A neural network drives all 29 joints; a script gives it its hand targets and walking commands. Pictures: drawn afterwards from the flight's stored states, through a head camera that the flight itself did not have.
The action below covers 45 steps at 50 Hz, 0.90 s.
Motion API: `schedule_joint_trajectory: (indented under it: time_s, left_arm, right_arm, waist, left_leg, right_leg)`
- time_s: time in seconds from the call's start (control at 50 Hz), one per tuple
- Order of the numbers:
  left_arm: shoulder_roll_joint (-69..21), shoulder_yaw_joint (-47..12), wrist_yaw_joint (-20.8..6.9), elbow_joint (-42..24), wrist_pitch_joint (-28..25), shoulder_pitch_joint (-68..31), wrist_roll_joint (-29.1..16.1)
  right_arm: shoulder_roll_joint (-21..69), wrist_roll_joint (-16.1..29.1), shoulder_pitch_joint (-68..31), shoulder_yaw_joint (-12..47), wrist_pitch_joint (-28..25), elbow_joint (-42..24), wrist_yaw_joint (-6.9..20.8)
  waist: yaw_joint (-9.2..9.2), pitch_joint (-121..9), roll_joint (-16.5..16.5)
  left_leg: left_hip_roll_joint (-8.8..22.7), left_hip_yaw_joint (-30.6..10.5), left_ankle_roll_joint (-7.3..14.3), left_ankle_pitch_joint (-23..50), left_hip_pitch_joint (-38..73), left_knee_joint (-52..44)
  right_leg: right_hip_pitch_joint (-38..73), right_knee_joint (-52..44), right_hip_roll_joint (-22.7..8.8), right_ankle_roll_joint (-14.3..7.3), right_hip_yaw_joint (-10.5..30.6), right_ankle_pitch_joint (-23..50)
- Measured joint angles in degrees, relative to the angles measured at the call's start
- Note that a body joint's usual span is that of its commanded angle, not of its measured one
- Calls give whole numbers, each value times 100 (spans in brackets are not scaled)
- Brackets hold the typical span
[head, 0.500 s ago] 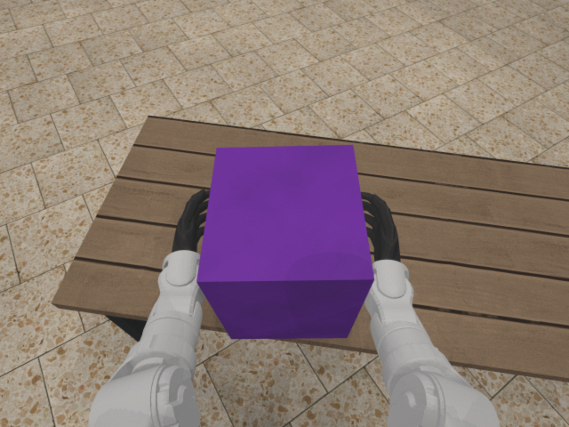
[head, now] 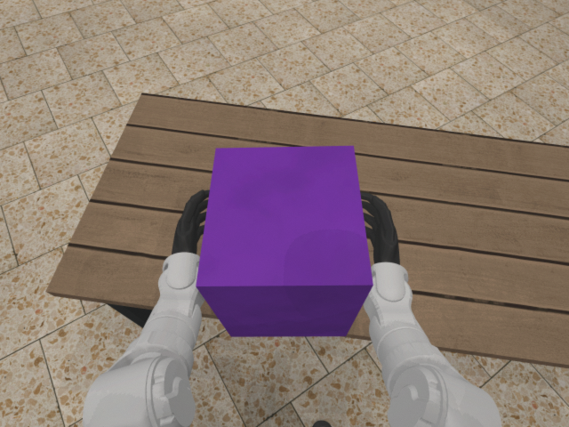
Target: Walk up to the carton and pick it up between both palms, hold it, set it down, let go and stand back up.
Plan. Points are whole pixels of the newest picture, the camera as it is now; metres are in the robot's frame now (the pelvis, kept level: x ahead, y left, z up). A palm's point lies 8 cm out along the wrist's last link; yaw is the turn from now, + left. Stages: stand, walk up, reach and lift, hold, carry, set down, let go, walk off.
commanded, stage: set down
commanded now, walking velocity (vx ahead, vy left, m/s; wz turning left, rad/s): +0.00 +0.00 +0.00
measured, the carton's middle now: (286, 250) +0.39 +0.01 -0.06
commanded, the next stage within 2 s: none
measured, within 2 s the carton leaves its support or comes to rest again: rests again in 0.36 s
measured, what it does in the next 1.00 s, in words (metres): stands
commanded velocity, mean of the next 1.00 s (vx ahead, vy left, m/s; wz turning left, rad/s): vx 0.00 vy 0.00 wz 0.00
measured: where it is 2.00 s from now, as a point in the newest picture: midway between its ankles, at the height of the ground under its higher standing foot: outside the picture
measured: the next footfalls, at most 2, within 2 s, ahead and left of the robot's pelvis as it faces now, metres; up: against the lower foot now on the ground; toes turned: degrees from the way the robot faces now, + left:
none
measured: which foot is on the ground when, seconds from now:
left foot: down 0.00-1.00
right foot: down 0.00-1.00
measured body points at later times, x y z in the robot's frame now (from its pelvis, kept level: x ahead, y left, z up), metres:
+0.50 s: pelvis -0.01 +0.00 -0.01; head +0.11 +0.01 +0.43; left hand +0.39 +0.15 -0.04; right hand +0.38 -0.14 -0.03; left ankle -0.03 +0.11 -0.74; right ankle -0.01 -0.13 -0.74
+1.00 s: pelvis -0.02 +0.00 -0.02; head +0.11 +0.02 +0.42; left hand +0.39 +0.15 -0.04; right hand +0.37 -0.14 -0.04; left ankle -0.03 +0.11 -0.74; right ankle -0.01 -0.13 -0.74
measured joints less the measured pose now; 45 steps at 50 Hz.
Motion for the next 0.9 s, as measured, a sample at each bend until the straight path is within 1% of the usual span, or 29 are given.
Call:
schedule_joint_trajectory:
  time_s: [0.34, 0.58, 0.76, 0.9]
  left_arm:
    - [85, 139, 63, 419, -418, -170, -23]
    - [119, 328, -22, 617, -659, -300, 39]
    - [105, 453, -68, 608, -749, -403, 128]
    - [66, 506, -45, 572, -805, -404, 178]
  right_arm:
    - [-27, -201, -185, -264, -207, 228, 36]
    - [1, -274, -218, -430, -288, 280, 33]
    - [-4, -277, -288, -545, -321, 299, 63]
    - [-8, -286, -294, -605, -296, 284, 120]
  waist:
    - [3, -165, 80]
    - [-12, -168, 47]
    - [-17, -70, 15]
    - [4, -171, 5]
  left_leg:
    - [9, -15, -7, -63, -513, 316]
    - [11, -24, -6, -100, -706, 484]
    - [10, -11, 2, -134, -814, 635]
    - [16, 38, 19, -205, -1018, 813]
  right_leg:
    - [-521, 344, -3, -16, -16, -84]
    - [-743, 581, -10, -26, -27, -160]
    - [-858, 737, -16, -29, -14, -193]
    - [-1097, 948, -18, -22, 34, -261]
